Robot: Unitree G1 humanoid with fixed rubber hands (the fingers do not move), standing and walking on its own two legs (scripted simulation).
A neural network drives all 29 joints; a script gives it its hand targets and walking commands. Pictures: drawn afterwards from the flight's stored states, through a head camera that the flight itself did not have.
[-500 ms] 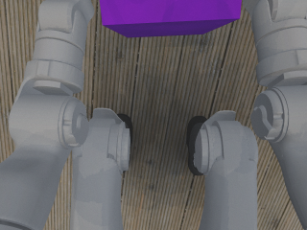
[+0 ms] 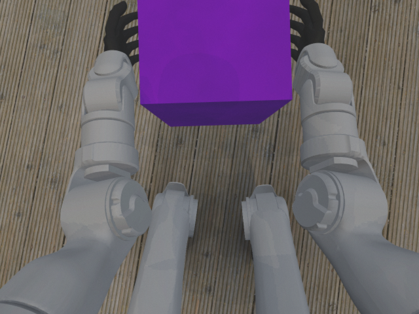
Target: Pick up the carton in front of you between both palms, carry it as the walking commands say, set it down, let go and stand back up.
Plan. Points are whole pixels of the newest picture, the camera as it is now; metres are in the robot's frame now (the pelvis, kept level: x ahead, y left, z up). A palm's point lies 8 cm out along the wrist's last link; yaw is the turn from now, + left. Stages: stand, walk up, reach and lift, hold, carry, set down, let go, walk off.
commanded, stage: reach and lift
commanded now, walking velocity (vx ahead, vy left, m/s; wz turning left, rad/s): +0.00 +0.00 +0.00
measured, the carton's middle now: (213, 63) +0.54 +0.01 -0.12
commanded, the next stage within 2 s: none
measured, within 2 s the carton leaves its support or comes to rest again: neither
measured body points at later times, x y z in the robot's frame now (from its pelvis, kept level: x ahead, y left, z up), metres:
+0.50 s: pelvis +0.05 +0.01 +0.12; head +0.23 -0.01 +0.53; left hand +0.50 +0.16 +0.09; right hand +0.50 -0.15 +0.09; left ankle +0.12 +0.14 -0.44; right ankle +0.12 -0.13 -0.44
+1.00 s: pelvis +0.10 +0.01 +0.25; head +0.17 +0.00 +0.70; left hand +0.45 +0.15 +0.23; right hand +0.44 -0.16 +0.23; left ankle +0.12 +0.14 -0.44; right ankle +0.12 -0.13 -0.44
